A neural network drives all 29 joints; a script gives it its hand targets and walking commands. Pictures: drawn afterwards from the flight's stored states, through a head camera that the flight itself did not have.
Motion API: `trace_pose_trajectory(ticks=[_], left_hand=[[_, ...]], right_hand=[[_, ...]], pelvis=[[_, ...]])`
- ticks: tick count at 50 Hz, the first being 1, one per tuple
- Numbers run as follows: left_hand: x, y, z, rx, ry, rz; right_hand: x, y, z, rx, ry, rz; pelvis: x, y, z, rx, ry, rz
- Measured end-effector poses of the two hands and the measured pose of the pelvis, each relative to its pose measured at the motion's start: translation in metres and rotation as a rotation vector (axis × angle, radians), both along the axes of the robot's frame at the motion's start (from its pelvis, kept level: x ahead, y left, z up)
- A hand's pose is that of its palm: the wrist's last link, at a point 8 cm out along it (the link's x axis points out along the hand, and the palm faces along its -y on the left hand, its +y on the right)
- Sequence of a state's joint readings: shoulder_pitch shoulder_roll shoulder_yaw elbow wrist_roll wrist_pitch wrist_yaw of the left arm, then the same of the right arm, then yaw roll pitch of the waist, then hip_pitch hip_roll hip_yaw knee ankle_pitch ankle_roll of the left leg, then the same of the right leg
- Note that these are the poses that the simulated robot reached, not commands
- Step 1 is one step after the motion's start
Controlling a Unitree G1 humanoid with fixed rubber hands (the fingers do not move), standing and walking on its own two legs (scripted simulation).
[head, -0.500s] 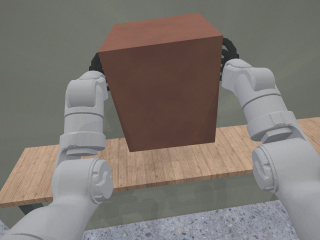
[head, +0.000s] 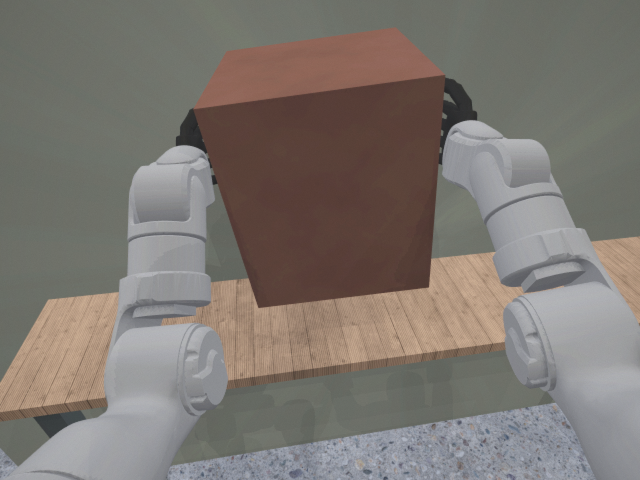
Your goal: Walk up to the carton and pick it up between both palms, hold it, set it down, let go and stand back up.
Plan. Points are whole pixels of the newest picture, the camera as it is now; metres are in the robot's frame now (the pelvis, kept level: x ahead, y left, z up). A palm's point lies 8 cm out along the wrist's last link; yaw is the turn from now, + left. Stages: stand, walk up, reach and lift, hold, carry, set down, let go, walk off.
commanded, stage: hold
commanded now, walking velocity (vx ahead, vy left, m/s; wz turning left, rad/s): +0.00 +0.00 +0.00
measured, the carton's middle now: (326, 168) +0.39 +0.00 +0.27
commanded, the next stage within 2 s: none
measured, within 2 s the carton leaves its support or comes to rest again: neither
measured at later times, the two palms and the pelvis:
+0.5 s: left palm (193, 162) +0.37 +0.15 +0.29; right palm (458, 138) +0.37 -0.15 +0.31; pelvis +0.00 +0.00 +0.00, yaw +0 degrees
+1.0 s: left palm (193, 162) +0.37 +0.15 +0.29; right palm (457, 139) +0.37 -0.15 +0.31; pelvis +0.00 +0.00 +0.00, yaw +0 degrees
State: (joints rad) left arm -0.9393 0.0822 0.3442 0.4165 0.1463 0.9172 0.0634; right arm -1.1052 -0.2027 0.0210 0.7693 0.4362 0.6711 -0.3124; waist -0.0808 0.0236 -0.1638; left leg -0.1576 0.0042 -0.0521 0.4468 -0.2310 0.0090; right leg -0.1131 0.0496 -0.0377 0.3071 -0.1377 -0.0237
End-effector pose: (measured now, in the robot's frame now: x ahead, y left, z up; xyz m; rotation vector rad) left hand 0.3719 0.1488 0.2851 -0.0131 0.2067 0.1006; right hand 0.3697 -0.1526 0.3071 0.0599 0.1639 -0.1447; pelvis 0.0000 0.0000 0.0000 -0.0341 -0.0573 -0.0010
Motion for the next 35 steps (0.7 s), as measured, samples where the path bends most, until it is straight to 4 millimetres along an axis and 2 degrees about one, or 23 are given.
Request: trace_pose_trajectory(ticks=[35], left_hand=[[-0.0005, -0.0008, 0.0030, 0.002, 0.003, 0.001]], right_hand=[[-0.0003, -0.0009, 0.0022, -0.005, 0.007, 0.001]], pelvis=[[-0.0021, -0.0019, 0.0001, 0.001, 0.010, 0.001]])
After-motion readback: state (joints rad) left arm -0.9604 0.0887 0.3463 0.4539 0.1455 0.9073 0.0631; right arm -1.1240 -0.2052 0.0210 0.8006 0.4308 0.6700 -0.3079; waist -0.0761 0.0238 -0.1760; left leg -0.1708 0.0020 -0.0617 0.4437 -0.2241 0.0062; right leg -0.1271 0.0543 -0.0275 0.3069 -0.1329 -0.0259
